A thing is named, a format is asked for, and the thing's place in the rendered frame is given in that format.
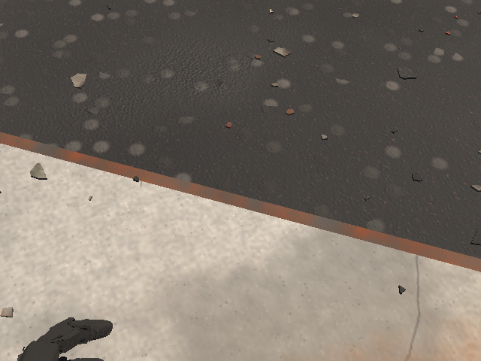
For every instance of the robot left hand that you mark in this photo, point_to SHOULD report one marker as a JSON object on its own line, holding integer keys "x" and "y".
{"x": 64, "y": 336}

